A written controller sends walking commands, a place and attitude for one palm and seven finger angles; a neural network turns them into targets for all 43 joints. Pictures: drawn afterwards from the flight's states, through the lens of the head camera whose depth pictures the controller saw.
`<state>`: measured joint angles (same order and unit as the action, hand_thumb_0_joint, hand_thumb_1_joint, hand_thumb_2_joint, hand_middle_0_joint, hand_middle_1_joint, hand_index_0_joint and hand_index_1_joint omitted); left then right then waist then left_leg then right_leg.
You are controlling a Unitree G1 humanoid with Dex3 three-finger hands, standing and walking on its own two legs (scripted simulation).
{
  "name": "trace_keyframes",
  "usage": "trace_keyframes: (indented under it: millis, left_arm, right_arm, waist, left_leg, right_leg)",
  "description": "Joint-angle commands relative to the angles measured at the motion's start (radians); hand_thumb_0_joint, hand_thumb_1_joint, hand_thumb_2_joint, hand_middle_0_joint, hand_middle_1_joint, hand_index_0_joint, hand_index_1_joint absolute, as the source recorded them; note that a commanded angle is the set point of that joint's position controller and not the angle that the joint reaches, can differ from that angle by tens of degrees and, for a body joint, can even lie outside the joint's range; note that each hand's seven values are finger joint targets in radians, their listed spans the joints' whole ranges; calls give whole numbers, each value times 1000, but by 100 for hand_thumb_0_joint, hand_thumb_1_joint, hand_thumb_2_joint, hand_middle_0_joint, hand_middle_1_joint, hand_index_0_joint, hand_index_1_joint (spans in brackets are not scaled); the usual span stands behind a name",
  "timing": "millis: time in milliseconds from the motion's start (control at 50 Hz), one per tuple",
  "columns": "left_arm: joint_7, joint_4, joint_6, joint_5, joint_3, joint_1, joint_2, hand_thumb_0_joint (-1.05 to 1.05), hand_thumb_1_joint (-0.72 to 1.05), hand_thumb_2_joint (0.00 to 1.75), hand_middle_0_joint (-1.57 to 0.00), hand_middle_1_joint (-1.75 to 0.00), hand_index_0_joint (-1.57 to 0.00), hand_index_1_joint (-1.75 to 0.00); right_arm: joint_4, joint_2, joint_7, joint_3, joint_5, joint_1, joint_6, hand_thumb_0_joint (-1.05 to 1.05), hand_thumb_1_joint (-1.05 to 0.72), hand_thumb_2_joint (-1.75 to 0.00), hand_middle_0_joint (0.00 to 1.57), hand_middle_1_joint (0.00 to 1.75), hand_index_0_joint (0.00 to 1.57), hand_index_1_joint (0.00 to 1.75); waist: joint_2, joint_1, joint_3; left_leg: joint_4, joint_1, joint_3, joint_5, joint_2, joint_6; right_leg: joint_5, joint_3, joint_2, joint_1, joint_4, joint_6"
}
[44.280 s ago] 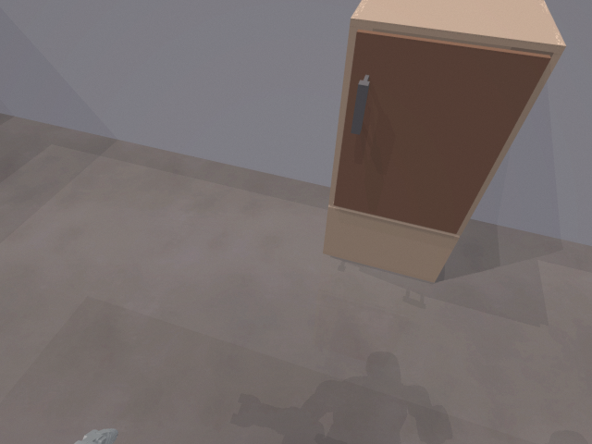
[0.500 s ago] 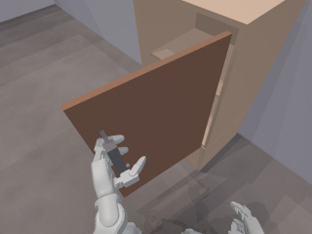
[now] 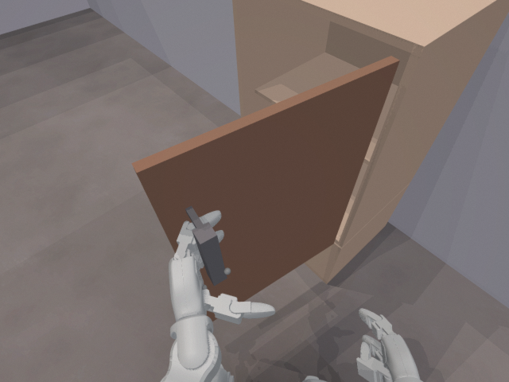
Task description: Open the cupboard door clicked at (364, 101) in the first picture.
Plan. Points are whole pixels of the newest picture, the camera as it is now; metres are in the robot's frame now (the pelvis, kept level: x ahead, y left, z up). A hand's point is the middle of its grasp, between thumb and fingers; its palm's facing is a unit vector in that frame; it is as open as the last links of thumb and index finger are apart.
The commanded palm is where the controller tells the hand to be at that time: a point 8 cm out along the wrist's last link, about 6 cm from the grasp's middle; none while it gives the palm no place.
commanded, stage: slide the hand sideways off the handle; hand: left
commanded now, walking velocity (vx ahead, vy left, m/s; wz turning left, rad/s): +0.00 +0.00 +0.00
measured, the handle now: (205, 246) +0.31 +0.10 +0.05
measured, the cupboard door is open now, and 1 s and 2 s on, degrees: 81 83 83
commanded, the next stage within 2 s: draw the hand back to the body in 1.26 s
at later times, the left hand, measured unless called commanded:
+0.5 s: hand (224, 299) +0.23 +0.06 +0.05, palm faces -0.16 -0.99 +0.02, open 15.9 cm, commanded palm +0.21 +0.13 +0.05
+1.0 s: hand (185, 323) +0.20 +0.11 +0.05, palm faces -0.10 -0.99 -0.02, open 16.0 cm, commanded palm +0.17 +0.18 +0.05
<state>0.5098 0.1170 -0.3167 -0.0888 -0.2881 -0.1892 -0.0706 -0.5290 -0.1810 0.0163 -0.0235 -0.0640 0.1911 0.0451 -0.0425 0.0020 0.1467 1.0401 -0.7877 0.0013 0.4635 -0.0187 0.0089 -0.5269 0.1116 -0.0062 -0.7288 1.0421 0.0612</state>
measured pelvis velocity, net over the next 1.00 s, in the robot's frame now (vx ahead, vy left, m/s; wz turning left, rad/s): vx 0.00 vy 0.01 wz -0.02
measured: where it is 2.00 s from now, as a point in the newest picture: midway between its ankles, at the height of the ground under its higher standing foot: outside the picture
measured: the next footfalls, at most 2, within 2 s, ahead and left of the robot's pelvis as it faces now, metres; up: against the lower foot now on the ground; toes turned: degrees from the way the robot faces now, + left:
none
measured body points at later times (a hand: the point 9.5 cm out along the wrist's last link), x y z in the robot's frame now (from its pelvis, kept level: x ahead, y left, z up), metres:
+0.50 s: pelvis -0.01 +0.03 -0.01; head +0.04 +0.02 +0.44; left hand +0.23 +0.11 +0.05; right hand +0.16 -0.20 -0.09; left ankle +0.03 +0.13 -0.67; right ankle +0.00 -0.08 -0.67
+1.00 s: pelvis +0.00 +0.01 -0.02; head +0.06 +0.00 +0.43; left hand +0.20 +0.16 +0.05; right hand +0.19 -0.21 -0.09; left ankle +0.03 +0.13 -0.67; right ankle +0.00 -0.08 -0.67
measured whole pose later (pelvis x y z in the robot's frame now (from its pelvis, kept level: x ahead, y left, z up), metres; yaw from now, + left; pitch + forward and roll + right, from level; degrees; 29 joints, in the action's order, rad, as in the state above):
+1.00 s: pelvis +0.00 +0.01 -0.02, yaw -1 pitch +14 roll -1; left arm -0.04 -0.22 -0.37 0.08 -0.16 -0.54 0.13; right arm -0.39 -0.22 -0.01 -0.01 0.00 0.25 0.04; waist -0.04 0.00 0.14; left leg 1.15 -0.87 -0.01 0.52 -0.03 -0.01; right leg -0.57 0.10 0.00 -0.81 1.13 0.04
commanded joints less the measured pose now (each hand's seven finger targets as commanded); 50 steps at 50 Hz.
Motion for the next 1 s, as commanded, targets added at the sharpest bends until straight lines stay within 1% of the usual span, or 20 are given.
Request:
trace_keyframes:
  millis: [0, 40, 60, 80, 120, 160, 180, 220, 260, 320, 400, 420, 460, 500, 540, 580, 740, 820, 900, 980]
  left_arm:
    - [53, -214, -38, -8, 17, 201, -124, 0, -50, 30, -15, -30, -15, -30]
    - [55, -204, -28, -8, 1, 199, -148, 0, -50, 30, -15, -30, -15, -30]
    - [-156, -223, -71, -114, -194, 215, -4, 0, -50, 30, -15, -30, -15, -30]
    - [-274, -279, -113, -72, -112, 236, 60, 0, -50, 30, -15, -30, -15, -30]
    - [-446, -334, -143, -7, -101, 245, 102, 0, -50, 30, -15, -30, -15, -30]
    - [-530, -345, -128, 90, -99, 168, 53, 0, -50, 30, -15, -30, -15, -30]
    - [-538, -341, -109, 134, -85, 142, 34, 0, -50, 30, -15, -30, -15, -30]
    - [-506, -331, -82, 177, -41, 112, 22, 0, -50, 30, -15, -30, -15, -30]
    - [-450, -345, -71, 159, -7, 76, 41, 0, -50, 30, -15, -30, -15, -30]
    - [-385, -375, -74, 106, 23, 28, 79, 0, -50, 30, -15, -30, -15, -30]
    - [-363, -390, -74, 75, 38, -27, 102, 0, -50, 30, -15, -30, -15, -30]
    - [-363, -406, -75, 73, 26, -40, 92, 0, -50, 30, -15, -30, -15, -30]
    - [-365, -426, -72, 78, 41, -54, 110, 0, -50, 30, -15, -30, -15, -30]
    - [-368, -426, -68, 82, 86, -133, 141, 0, -50, 30, -15, -30, -15, -30]
    - [-379, -460, -69, 89, 63, -142, 123, 0, -50, 30, -15, -30, -15, -30]
    - [-389, -463, -71, 102, 78, -161, 136, 0, -50, 30, -15, -30, -15, -30]
    - [-457, -535, -109, 133, 99, -285, 164, 0, -50, 30, -15, -30, -15, -30]
    - [-492, -552, -116, 153, 140, -308, 204, 0, -50, 30, -15, -30, -15, -30]
    - [-531, -548, -116, 183, 188, -351, 233, 0, -50, 30, -15, -30, -15, -30]
    - [-564, -574, -120, 217, 239, -403, 261, 0, -50, 30, -15, -30, -15, -30]
  right_arm:
    - [149, -89, -4, 35, 7, -75, 42, 0, -90, -90, 20, 30, 20, 30]
    - [151, -88, -2, 34, 7, -85, 42, 0, -90, -90, 20, 30, 20, 30]
    - [125, -138, 7, 35, 16, -8, 40, 0, -90, -90, 20, 30, 20, 30]
    - [152, -126, 1, 47, 22, -7, 39, 0, -90, -90, 20, 30, 20, 30]
    - [173, -129, -9, 47, 37, -8, 43, 0, -90, -90, 20, 30, 20, 30]
    - [215, -122, -14, 41, 59, -15, 55, 0, -90, -90, 20, 30, 20, 30]
    - [230, -121, -17, 38, 68, -20, 61, 0, -90, -90, 20, 30, 20, 30]
    - [238, -127, -21, 36, 72, -28, 68, 0, -90, -90, 20, 30, 20, 30]
    - [252, -132, -19, 36, 69, -32, 66, 0, -90, -90, 20, 30, 20, 30]
    - [264, -129, -8, 39, 59, -23, 62, 0, -90, -90, 20, 30, 20, 30]
    - [279, -130, -2, 41, 55, -11, 49, 0, -90, -90, 20, 30, 20, 30]
    - [287, -127, 0, 39, 55, -19, 47, 0, -90, -90, 20, 30, 20, 30]
    - [289, -125, 1, 37, 56, -7, 41, 0, -90, -90, 20, 30, 20, 30]
    - [294, -127, -2, 39, 56, -4, 35, 0, -90, -90, 20, 30, 20, 30]
    - [300, -123, -1, 37, 58, -3, 32, 0, -90, -90, 20, 30, 20, 30]
    - [302, -125, -5, 36, 59, -2, 31, 0, -90, -90, 20, 30, 20, 30]
    - [307, -126, -11, 44, 60, 13, 45, 0, -90, -90, 20, 30, 20, 30]
    - [307, -133, -18, 50, 63, 16, 47, 0, -90, -90, 20, 30, 20, 30]
    - [308, -134, -30, 55, 68, 15, 47, 0, -90, -90, 20, 30, 20, 30]
    - [306, -129, -38, 61, 75, 13, 49, 0, -90, -90, 20, 30, 20, 30]
  waist:
    - [102, 12, 196]
    - [84, 11, 195]
    - [129, 111, 128]
    - [99, 69, 199]
    - [45, 67, 261]
    - [35, 55, 238]
    - [57, 48, 210]
    - [109, 41, 171]
    - [104, 25, 152]
    - [85, 7, 178]
    - [98, 1, 170]
    - [72, -1, 170]
    - [68, 1, 167]
    - [83, -17, 177]
    - [57, -4, 168]
    - [81, 3, 141]
    - [48, 3, 179]
    - [74, 14, 168]
    - [85, 7, 160]
    - [62, -7, 190]
  left_leg:
    - [-113, 149, 32, -162, 33, -23]
    - [-115, 153, 32, -159, 33, -23]
    - [-89, 150, 28, -172, 31, -42]
    - [-80, 139, 26, -184, 34, -45]
    - [-70, 170, 22, -208, 35, -46]
    - [-93, 183, 30, -177, 33, -43]
    - [-103, 169, 33, -143, 32, -41]
    - [-117, 152, 44, -100, 28, -37]
    - [-130, 141, 51, -72, 27, -32]
    - [-120, 135, 46, -92, 28, -31]
    - [-120, 115, 44, -94, 25, -30]
    - [-119, 120, 41, -92, 24, -29]
    - [-119, 118, 37, -94, 26, -29]
    - [-119, 111, 34, -121, 25, -28]
    - [-113, 118, 29, -133, 25, -27]
    - [-109, 99, 30, -107, 24, -28]
    - [-71, 100, 29, -175, 26, -29]
    - [-47, 70, 27, -165, 27, -32]
    - [-29, 36, 22, -152, 33, -33]
    - [-22, 38, 19, -178, 34, -29]
  right_leg:
    - [227, -66, 8, 69, -191, -32]
    - [218, -58, 9, 54, -186, -31]
    - [299, -98, -3, 8, -178, -37]
    - [332, -102, -11, 54, -163, -30]
    - [367, -115, -14, 79, -148, -26]
    - [304, -99, -5, 76, -161, -25]
    - [250, -89, 0, 69, -173, -27]
    - [175, -73, 5, 47, -182, -32]
    - [125, -60, 9, 26, -170, -29]
    - [139, -59, 8, 23, -140, -23]
    - [141, -61, 14, 29, -129, -19]
    - [140, -61, 13, 18, -125, -19]
    - [151, -64, 14, 30, -129, -19]
    - [181, -65, 19, 57, -124, -17]
    - [205, -65, 18, 48, -121, -20]
    - [183, -65, 20, 39, -129, -24]
    - [267, -70, 22, 43, -96, -26]
    - [269, -80, 23, 34, -96, -33]
    - [255, -102, 21, 49, -109, -35]
    - [296, -106, 18, 72, -100, -38]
